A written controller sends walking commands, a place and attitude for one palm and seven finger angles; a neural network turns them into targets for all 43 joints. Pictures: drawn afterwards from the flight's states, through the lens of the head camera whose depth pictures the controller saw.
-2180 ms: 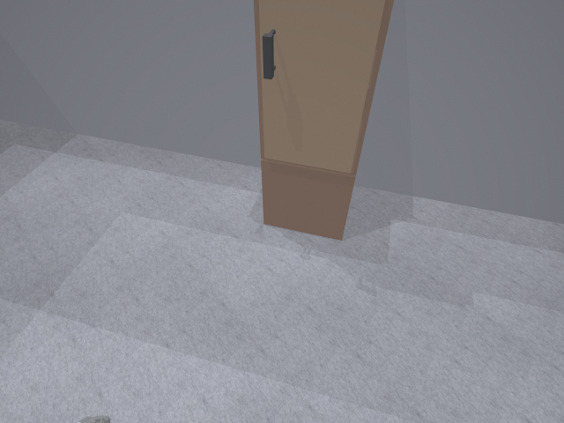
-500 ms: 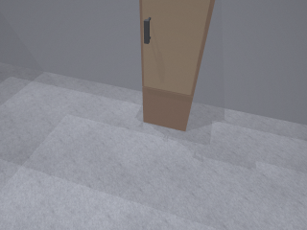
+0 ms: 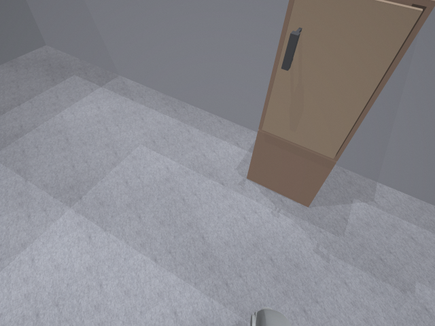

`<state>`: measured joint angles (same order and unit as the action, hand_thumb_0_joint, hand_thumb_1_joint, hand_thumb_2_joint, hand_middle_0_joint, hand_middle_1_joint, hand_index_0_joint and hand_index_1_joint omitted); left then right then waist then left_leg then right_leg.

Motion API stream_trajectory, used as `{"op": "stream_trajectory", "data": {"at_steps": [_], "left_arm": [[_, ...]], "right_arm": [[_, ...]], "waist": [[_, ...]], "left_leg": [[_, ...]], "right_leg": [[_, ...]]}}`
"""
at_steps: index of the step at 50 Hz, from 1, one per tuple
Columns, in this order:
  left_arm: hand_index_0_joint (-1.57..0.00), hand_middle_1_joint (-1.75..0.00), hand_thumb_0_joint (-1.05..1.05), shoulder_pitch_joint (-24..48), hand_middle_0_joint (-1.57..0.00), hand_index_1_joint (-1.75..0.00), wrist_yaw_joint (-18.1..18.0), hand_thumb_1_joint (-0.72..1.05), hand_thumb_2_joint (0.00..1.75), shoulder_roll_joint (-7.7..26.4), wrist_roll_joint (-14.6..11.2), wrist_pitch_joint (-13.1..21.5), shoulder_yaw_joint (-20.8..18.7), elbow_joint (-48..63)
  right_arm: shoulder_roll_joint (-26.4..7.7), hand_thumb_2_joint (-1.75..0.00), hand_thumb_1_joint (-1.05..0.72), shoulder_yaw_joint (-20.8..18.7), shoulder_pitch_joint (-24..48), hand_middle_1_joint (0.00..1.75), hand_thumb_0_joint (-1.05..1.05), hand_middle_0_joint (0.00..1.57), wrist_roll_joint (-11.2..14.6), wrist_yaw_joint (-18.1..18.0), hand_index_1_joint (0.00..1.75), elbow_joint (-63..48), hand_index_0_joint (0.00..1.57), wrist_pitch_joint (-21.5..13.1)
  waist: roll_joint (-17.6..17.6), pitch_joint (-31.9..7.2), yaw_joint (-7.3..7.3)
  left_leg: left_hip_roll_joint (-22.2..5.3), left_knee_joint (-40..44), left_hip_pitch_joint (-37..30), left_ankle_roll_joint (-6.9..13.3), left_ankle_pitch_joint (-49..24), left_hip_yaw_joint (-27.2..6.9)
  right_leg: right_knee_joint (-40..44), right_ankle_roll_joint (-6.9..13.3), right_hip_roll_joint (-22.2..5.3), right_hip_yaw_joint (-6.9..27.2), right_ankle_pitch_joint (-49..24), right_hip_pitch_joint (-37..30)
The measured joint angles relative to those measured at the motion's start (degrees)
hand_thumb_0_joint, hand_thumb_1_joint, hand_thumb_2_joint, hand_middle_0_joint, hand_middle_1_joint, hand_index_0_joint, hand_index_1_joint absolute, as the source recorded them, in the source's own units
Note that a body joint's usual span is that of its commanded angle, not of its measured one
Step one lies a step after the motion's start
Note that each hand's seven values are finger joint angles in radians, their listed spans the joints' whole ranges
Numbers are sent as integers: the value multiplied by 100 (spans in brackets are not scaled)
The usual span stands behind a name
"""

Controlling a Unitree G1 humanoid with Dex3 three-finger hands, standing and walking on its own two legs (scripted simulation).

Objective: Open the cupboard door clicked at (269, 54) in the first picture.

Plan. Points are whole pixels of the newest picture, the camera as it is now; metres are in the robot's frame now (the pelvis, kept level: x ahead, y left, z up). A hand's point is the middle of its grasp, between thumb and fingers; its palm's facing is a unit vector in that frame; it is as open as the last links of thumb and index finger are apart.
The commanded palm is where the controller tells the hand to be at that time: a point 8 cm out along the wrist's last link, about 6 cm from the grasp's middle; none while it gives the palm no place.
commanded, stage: turn to face it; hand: left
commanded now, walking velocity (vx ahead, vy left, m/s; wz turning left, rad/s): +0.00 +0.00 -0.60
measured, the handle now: (292, 48) +0.94 -0.22 +0.06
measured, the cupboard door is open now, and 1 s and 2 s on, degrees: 0 0 0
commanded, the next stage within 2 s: take the last steps up to it in 0.84 s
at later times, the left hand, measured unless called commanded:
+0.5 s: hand (148, 306) +0.19 +0.15 -0.18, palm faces -0.07 -0.97 -0.21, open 7.3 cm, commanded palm none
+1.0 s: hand (148, 258) +0.29 +0.17 -0.17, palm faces -0.38 -0.90 -0.24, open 7.3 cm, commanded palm none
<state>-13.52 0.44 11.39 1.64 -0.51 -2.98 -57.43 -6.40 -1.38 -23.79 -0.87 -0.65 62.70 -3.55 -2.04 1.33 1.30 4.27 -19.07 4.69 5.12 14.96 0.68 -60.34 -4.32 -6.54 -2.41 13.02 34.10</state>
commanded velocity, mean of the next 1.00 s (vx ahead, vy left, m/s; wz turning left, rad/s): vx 0.02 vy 0.00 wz -0.44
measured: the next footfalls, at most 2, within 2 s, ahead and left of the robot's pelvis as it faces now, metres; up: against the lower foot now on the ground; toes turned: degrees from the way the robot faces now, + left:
right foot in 0.22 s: +0.22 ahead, -0.14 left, +0.00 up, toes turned -7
left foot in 0.62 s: +0.23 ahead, +0.10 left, +0.00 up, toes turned -11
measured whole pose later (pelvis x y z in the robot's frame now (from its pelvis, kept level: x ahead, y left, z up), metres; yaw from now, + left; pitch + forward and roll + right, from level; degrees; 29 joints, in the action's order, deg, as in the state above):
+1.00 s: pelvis +0.15 +0.01 +0.00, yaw -25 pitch -1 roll -1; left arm -11.6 0.2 12.9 1.2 -4.2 -4.2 -56.0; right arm -9.9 -2.6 -15.3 -1.9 -1.3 58.4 0.1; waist 0.2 2.9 1.2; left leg -5.5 -27.6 11.7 0.8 14.8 12.3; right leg -43.3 -2.5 -2.6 -2.7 25.1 17.6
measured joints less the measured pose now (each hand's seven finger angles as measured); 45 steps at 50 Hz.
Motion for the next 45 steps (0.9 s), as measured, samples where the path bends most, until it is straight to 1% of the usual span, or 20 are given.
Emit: {"op": "stream_trajectory", "data": {"at_steps": [2, 4, 9, 10, 11, 12, 14, 15, 17, 20, 24, 27, 30, 32, 34, 35, 37, 39, 42, 45], "left_arm": [[-20, -30, 0, 130, -20, -30, -13, 91, 90, -52, -15, -6, 6, 20], [-20, -30, 0, 251, -20, -30, -36, 91, 90, -110, -27, 3, 27, 21], [-20, -30, 0, 367, -20, -30, -71, 91, 90, -269, -39, 65, 91, 19], [-20, -30, 0, 336, -20, -30, -63, 91, 90, -283, -31, 109, 98, 43], [-20, -30, 0, 300, -20, -30, -60, 91, 90, -277, -12, 174, 100, 71], [-20, -30, 0, 303, -20, -30, -75, 91, 90, -311, -9, 234, 89, 77], [-20, -30, 0, 284, -20, -30, -100, 91, 90, -373, -48, 250, 95, 101], [-20, -30, 0, 262, -20, -30, -135, 91, 90, -376, -69, 223, 65, 115], [-21, -30, -1, 217, -20, -30, -181, 92, 90, -337, -71, 142, 25, 105], [-21, -30, -1, 137, -21, -30, -186, 92, 90, -251, -40, 27, -16, 69], [-21, -30, 0, 16, -21, -30, -119, 92, 90, -149, -20, -67, -61, 78], [-21, -30, 0, -71, -21, -30, -77, 91, 90, -76, -8, -134, -95, 129], [-21, -30, 0, -141, -21, -30, -61, 91, 90, 4, -17, -205, -135, 198], [-21, -30, 0, -165, -21, -30, -58, 91, 90, 95, -51, -263, -164, 231], [-21, -30, 0, -154, -20, -30, -46, 91, 90, 159, -47, -330, -191, 226], [-20, -30, 0, -140, -20, -30, -27, 91, 90, 191, -31, -353, -209, 224], [-20, -30, 0, -114, -20, -30, 13, 91, 90, 270, -12, -358, -257, 245], [-20, -30, 0, -104, -20, -30, 24, 91, 90, 327, -13, -351, -283, 270], [-20, -30, 0, -93, -20, -30, 11, 91, 90, 345, -21, -367, -274, 258], [-20, -30, 0, -25, -20, -30, -9, 91, 90, 312, -28, -398, -236, 209]], "right_arm": [[28, -90, -91, -13, -7, 30, 0, 20, -9, -28, 30, 33, 20, -4], [37, -90, -91, -19, 12, 30, 0, 20, -28, -69, 30, 67, 20, -5], [-41, -90, -91, -45, 101, 30, 0, 20, -67, -140, 30, 137, 20, 35], [-62, -90, -91, -52, 92, 30, 0, 20, -52, -145, 30, 146, 20, 50], [-70, -90, -91, -61, 87, 30, 0, 20, -28, -143, 30, 152, 20, 72], [-114, -90, -91, -79, 173, 30, 0, 20, 2, -139, 30, 156, 20, 111], [-211, -90, -91, -120, 429, 30, 0, 20, 29, -157, 30, 110, 20, 210], [-247, -90, -91, -134, 570, 30, 0, 20, 20, -154, 30, 60, 20, 259], [-307, -90, -91, -153, 849, 30, 0, 20, -10, -135, 30, -85, 20, 336], [-360, -90, -91, -164, 1216, 30, 0, 20, -41, -112, 30, -356, 20, 406], [-415, -90, -91, -166, 1610, 30, 0, 20, -45, -75, 30, -646, 20, 437], [-440, -90, -91, -160, 1787, 30, 0, 20, -19, -62, 30, -801, 20, 431], [-447, -90, -91, -143, 1837, 30, 0, 20, 11, -73, 30, -916, 20, 382], [-407, -90, -91, -121, 1803, 30, 0, 20, 11, -91, 30, -958, 20, 318], [-379, -90, -91, -85, 1707, 30, 0, 20, -29, -76, 30, -1003, 20, 314], [-366, -90, -91, -70, 1652, 30, 0, 20, -48, -79, 30, -1008, 20, 326], [-333, -90, -91, -41, 1540, 30, 0, 20, -69, -91, 30, -976, 20, 351], [-311, -90, -91, -23, 1434, 30, 0, 20, -75, -99, 30, -907, 20, 359], [-295, -90, -91, -34, 1277, 30, 0, 20, -76, -105, 30, -799, 20, 343], [-284, -90, -91, -60, 1114, 30, 0, 20, -84, -100, 30, -681, 20, 323]], "waist": [[18, 25, 26], [41, 74, 39], [186, 221, 38], [215, 235, 17], [200, 233, -8], [273, 276, -48], [408, 380, -93], [432, 404, -113], [438, 402, -130], [356, 320, -161], [248, 232, -287], [170, 175, -385], [82, 111, -441], [-57, 94, -427], [-94, 79, -410], [-78, 73, -387], [-85, 69, -367], [-82, 56, -361], [-15, 47, -304], [62, 80, -209]], "left_leg": [[15, 101, -184, -16, 65, -78], [10, 141, -376, -48, 179, -110], [-122, -289, -761, -197, 843, 28], [-165, -603, -747, -235, 1074, 72], [-188, -1186, -566, -281, 1298, 141], [-261, -2132, -199, -352, 1440, 164], [-341, -3802, 558, -468, 1605, 77], [-395, -4320, 895, -516, 1546, 69], [-541, -4705, 1449, -609, 1327, 81], [-724, -4176, 1917, -726, 1152, 120], [-800, -3304, 2072, -799, 938, 49], [-755, -2736, 1924, -804, 883, 12], [-646, -1893, 1508, -781, 604, 44], [-556, -1394, 1234, -612, 47, 185], [-573, -1366, 1122, -439, 15, 343], [-605, -1297, 1048, -392, 33, 401], [-647, -1079, 891, -350, -3, 522], [-683, -881, 776, -335, -76, 649], [-749, -712, 676, -321, -127, 814], [-823, -666, 637, -334, -124, 954]], "right_leg": [[366, -2, -3, -26, -60, 15], [896, 66, 34, -76, -116, -81], [2193, 408, 365, -271, -254, -713], [2461, 465, 447, -314, -463, -935], [2593, 610, 484, -301, -534, -1103], [2433, 717, 565, -313, -315, -1075], [2307, 814, 718, -323, -55, -1109], [2384, 827, 780, -306, -49, -1167], [2654, 795, 870, -252, -176, -1288], [2973, 812, 920, -98, -325, -1371], [3148, 751, 975, 199, -416, -1403], [3145, 668, 1007, 433, -415, -1412], [3027, 543, 1028, 655, -354, -1384], [2774, 472, 999, 821, -167, -1317], [1918, 381, 979, 740, 759, -1070], [1339, 332, 962, 643, 975, -909], [340, 252, 859, 474, 992, -645], [-213, 173, 724, 367, 868, -534], [-232, 91, 542, 263, 860, -659], [356, 65, 413, 160, 1056, -983]]}}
